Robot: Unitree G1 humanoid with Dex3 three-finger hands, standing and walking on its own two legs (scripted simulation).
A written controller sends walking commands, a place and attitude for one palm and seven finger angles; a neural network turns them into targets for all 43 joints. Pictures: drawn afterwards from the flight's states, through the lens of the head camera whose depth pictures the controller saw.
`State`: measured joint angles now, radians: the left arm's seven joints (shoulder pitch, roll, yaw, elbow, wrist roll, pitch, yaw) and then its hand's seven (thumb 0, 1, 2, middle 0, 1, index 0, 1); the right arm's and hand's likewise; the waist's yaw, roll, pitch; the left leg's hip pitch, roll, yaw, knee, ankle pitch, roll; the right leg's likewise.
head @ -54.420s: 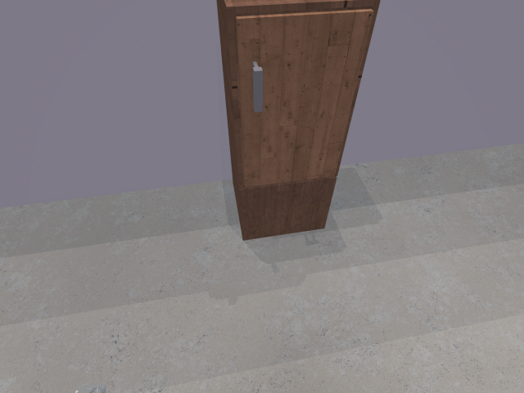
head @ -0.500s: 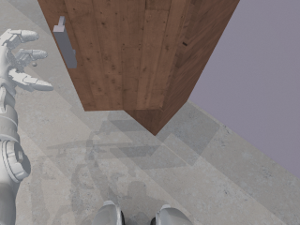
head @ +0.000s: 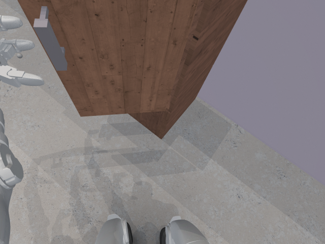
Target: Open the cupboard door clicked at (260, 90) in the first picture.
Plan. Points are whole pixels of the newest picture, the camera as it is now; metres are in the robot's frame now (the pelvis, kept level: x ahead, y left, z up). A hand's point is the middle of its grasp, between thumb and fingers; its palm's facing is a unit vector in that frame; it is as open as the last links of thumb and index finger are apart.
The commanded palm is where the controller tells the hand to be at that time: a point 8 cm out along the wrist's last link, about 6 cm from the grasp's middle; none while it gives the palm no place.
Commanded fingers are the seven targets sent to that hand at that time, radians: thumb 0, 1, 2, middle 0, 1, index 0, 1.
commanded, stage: move the hooked fingers beside the handle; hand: left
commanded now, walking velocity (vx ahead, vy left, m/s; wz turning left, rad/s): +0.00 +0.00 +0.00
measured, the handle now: (53, 40) +0.56 +0.20 +0.09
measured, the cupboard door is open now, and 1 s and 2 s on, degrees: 46 46 46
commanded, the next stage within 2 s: slide the fingers in behind the handle in 0.52 s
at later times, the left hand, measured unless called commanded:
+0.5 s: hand (16, 61) +0.50 +0.26 +0.10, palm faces +0.04 -1.00 +0.01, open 14.0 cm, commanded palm +0.49 +0.29 +0.09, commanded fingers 0.00 -0.50 0.30 -0.30 -1.20 -0.30 -1.20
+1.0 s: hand (29, 57) +0.51 +0.24 +0.10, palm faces +0.02 -1.00 +0.02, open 14.0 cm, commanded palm +0.49 +0.27 +0.09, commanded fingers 0.00 -0.50 0.30 -0.30 -1.20 -0.30 -1.20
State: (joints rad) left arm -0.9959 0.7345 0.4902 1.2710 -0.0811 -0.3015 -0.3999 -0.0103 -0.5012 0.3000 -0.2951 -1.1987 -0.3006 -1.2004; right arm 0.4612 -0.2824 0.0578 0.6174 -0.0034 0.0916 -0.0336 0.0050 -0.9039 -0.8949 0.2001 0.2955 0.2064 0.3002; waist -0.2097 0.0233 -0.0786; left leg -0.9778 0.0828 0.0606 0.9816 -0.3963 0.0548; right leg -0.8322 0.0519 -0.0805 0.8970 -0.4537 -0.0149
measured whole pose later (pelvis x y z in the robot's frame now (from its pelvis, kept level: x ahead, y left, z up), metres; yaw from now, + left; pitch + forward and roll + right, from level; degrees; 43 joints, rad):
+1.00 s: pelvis -0.01 +0.00 +0.00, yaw +1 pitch +22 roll -5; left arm -1.02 0.65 0.42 1.25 -0.10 -0.33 -0.35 -0.01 -0.50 0.30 -0.29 -1.20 -0.30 -1.20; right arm 0.45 -0.28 0.05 0.65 -0.01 0.08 -0.03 0.01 -0.90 -0.89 0.20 0.30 0.21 0.30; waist -0.20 0.03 -0.09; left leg -1.00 0.08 0.04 1.01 -0.39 0.05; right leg -0.84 0.05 -0.10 0.92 -0.46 -0.02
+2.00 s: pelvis -0.01 -0.02 +0.00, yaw +2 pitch +20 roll -3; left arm -1.00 0.50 0.35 1.25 -0.09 -0.37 -0.18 -0.01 -0.50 0.30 -0.29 -1.20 -0.29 -1.20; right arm 0.42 -0.27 0.03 0.66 -0.01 0.06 0.00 0.01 -0.91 -0.90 0.20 0.30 0.20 0.30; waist -0.19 0.04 -0.09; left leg -0.95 0.07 0.03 0.99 -0.38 0.03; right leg -0.81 0.05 -0.10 0.94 -0.47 -0.04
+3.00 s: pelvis +0.00 -0.01 +0.00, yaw +2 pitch +20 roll -3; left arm -0.97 0.48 0.36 1.23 -0.09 -0.37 -0.19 0.01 0.71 0.82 -0.36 -1.34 -0.38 -1.34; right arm 0.41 -0.27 0.03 0.65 -0.01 0.07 0.00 0.01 -0.91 -0.90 0.20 0.30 0.20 0.30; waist -0.18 0.04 -0.10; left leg -0.94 0.07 0.04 0.98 -0.40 0.04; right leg -0.80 0.04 -0.09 0.93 -0.48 -0.03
